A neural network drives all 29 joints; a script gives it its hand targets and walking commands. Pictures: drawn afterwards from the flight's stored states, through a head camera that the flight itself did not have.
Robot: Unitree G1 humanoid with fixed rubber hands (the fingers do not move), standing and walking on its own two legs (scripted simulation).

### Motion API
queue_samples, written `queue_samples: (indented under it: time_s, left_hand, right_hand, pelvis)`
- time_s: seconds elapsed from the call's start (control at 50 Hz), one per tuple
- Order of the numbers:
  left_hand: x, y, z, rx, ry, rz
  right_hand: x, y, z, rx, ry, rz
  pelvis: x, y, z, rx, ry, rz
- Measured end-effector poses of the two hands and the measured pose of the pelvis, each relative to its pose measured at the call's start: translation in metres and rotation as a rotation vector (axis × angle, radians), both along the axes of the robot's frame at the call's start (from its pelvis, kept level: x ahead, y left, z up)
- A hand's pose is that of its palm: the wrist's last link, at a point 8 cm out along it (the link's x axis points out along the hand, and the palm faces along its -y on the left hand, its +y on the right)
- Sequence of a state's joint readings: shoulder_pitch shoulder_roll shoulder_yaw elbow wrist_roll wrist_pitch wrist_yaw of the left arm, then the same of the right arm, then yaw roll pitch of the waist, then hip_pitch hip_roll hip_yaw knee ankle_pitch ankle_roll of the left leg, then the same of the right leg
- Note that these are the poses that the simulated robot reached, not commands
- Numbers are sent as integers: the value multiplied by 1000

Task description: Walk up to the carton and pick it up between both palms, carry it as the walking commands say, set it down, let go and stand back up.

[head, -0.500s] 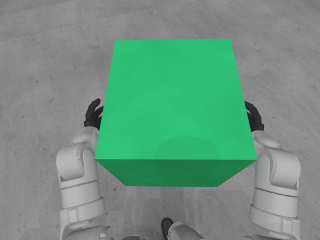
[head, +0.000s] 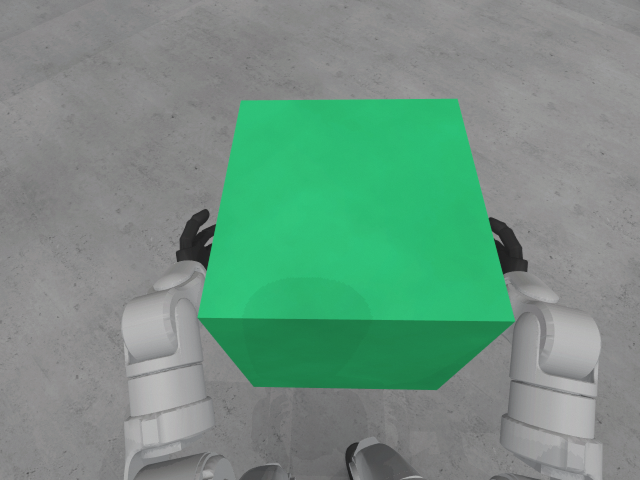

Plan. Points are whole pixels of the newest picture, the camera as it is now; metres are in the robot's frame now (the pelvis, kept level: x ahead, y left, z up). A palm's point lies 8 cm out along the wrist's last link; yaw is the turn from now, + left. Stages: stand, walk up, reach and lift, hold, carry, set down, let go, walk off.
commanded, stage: carry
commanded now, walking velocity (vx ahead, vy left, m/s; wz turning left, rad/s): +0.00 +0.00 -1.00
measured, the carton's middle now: (346, 256) +0.38 +0.00 +0.00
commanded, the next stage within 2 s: none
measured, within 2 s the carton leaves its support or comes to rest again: neither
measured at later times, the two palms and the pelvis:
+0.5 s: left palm (267, 217) +0.41 +0.10 +0.06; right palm (573, 290) +0.31 -0.24 +0.07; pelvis +0.04 +0.01 +0.00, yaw -14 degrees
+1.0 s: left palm (266, 197) +0.42 +0.10 +0.09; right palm (581, 285) +0.31 -0.24 +0.09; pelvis +0.05 +0.02 +0.00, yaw -18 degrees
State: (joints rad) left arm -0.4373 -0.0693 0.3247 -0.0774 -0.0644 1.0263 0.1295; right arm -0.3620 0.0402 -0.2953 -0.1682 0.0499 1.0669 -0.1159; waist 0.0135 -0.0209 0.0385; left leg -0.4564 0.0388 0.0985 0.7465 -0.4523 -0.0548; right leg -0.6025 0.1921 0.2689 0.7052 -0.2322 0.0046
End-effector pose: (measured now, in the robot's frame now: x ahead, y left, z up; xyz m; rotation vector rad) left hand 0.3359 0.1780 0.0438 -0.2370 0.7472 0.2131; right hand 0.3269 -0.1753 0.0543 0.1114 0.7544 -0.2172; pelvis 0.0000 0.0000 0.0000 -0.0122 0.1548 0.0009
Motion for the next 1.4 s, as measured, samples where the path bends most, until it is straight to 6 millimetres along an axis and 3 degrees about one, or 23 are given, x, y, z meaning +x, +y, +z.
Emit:
queue_samples:
  time_s: [0.08,0.16,0.28,0.36,0.56,0.66,0.8,0.9,1.04,1.4]
  left_hand:
    - [10,-7,12,7,-65,-47]
    - [35,-32,28,22,-128,-127]
    - [62,-85,29,32,-113,-236]
    - [64,-97,20,24,-47,-265]
    - [73,-70,22,24,-50,-263]
    - [85,-80,35,51,-102,-293]
    - [84,-84,36,52,-67,-300]
    - [79,-73,35,40,-55,-298]
    - [78,-80,47,70,-98,-318]
    - [30,-68,48,63,-85,-307]
  right_hand:
    - [-1,-6,15,12,-66,-48]
    - [-3,-29,27,12,-127,-117]
    - [-21,-73,13,22,-114,-228]
    - [-30,-82,8,33,-53,-272]
    - [-8,-58,24,7,-54,-244]
    - [-2,-67,31,16,-103,-262]
    - [-17,-67,20,35,-73,-284]
    - [-17,-57,27,25,-63,-281]
    - [-20,-64,33,42,-103,-295]
    - [-68,-51,33,49,-93,-293]
  pelvis:
    - [6,2,-1,5,-39,-75]
    - [14,1,-7,9,-52,-164]
    - [30,-8,-14,-10,-62,-230]
    - [37,-5,-6,-9,-59,-242]
    - [45,12,0,-21,-60,-261]
    - [48,11,-5,-5,-69,-294]
    - [51,17,1,-19,-62,-295]
    - [51,24,4,-19,-73,-300]
    - [46,24,1,-9,-90,-323]
    - [11,34,2,-8,-140,-320]
